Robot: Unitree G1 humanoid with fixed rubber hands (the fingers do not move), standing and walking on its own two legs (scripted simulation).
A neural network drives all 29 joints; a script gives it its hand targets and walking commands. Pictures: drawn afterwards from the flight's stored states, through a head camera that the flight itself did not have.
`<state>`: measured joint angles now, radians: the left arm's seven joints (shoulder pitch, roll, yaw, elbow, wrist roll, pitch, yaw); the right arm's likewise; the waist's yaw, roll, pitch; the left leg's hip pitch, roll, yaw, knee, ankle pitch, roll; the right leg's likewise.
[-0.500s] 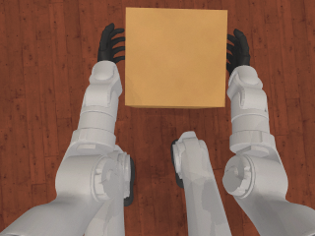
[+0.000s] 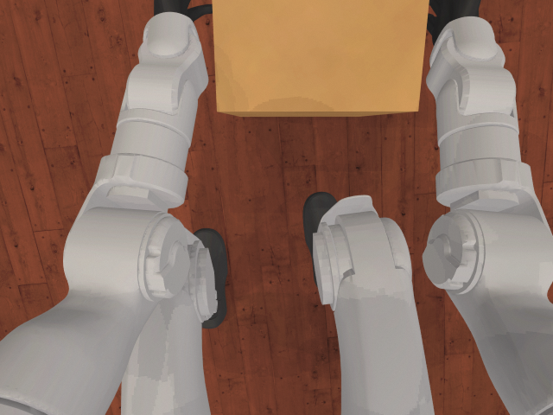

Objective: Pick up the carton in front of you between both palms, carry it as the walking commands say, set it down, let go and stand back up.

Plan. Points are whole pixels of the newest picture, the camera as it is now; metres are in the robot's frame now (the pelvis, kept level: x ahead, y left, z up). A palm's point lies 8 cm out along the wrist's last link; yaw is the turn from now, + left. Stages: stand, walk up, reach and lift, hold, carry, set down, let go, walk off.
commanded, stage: set down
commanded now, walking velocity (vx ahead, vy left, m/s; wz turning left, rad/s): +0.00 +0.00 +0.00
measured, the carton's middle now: (308, 36) +0.51 -0.14 -0.25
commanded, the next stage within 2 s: none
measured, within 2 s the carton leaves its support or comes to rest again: rests again in 0.36 s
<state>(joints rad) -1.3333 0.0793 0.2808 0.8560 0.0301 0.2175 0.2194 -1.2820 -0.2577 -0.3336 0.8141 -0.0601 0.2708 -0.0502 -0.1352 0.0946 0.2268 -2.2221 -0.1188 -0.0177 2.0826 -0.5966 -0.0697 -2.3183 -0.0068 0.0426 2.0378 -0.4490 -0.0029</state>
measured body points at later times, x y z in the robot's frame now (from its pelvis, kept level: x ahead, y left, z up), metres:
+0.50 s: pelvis +0.00 +0.01 -0.02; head +0.35 -0.05 +0.24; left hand +0.55 +0.02 -0.19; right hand +0.49 -0.28 -0.20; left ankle +0.11 +0.12 -0.36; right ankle +0.13 -0.12 -0.36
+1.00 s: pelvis -0.01 +0.01 -0.03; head +0.35 -0.05 +0.23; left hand +0.56 +0.02 -0.20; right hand +0.49 -0.28 -0.20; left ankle +0.11 +0.12 -0.36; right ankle +0.13 -0.12 -0.36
